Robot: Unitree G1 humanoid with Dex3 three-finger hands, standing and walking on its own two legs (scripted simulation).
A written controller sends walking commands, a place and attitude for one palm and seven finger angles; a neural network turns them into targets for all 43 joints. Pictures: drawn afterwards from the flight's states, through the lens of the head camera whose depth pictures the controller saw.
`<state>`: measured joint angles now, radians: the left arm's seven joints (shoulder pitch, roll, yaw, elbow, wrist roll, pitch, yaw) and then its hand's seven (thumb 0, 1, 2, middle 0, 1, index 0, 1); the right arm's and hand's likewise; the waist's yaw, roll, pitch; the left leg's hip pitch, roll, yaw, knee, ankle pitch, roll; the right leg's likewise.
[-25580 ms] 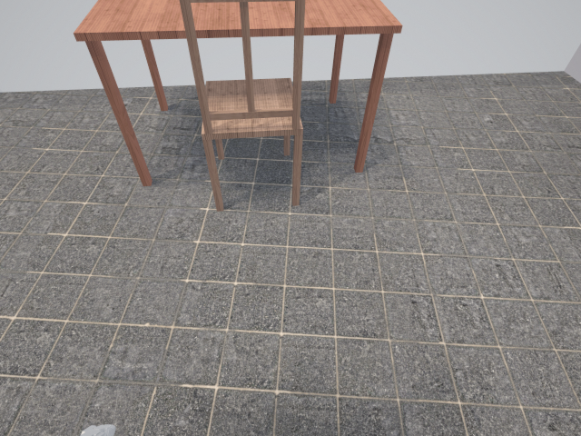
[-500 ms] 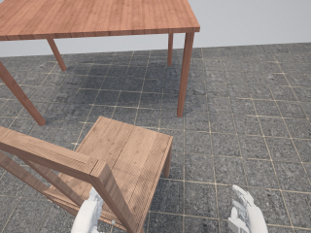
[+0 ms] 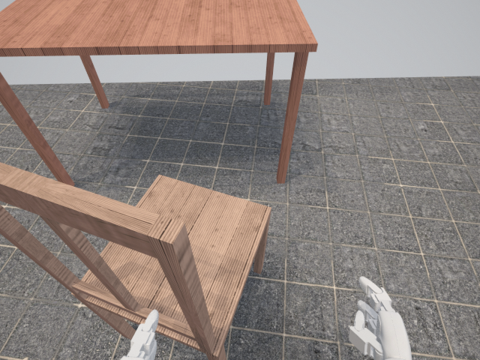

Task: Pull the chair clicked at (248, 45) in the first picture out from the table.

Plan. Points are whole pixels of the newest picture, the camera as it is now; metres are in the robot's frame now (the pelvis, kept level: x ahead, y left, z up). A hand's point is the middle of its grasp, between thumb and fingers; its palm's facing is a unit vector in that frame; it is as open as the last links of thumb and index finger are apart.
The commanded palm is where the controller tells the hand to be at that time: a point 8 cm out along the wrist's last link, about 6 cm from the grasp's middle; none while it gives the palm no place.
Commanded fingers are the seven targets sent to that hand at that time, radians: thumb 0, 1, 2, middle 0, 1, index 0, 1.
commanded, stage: draw the fingers out of the gap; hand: left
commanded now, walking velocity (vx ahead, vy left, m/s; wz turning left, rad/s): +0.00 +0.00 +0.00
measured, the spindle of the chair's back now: (102, 271) +0.27 +0.25 +0.00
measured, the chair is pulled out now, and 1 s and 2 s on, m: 0.59 0.58 0.58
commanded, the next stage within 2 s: draw the hand back to the body in 0.10 s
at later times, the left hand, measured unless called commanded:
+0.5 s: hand out of the picture +0.11 +0.13 +0.07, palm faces +0.12 -0.99 -0.03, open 17.3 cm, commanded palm +0.05 +0.19 +0.07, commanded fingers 0.00 -0.55 0.20 0.00 0.00 0.00 0.00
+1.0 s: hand (65, 332) +0.15 +0.20 +0.13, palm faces +0.26 -0.87 -0.41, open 15.2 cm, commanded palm +0.10 +0.25 +0.17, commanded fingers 0.00 0.17 0.55 -0.10 -0.15 -0.10 -0.15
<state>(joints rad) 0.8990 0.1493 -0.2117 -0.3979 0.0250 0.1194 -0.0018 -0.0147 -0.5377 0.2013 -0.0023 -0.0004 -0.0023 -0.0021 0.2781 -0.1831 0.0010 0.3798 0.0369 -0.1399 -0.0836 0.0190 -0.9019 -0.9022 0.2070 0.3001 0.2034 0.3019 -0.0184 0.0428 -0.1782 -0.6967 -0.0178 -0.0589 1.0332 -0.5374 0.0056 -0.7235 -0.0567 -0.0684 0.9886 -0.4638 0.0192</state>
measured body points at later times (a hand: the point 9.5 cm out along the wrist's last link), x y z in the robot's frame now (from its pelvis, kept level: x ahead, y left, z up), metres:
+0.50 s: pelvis -0.01 +0.00 -0.01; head +0.01 +0.00 +0.44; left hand +0.10 +0.18 +0.07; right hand +0.18 -0.22 -0.07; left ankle -0.01 +0.12 -0.67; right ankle +0.01 -0.13 -0.67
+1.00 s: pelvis +0.00 -0.01 +0.04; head -0.02 -0.03 +0.49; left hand +0.13 +0.25 +0.15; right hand +0.19 -0.23 -0.03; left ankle -0.01 +0.12 -0.67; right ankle +0.01 -0.13 -0.67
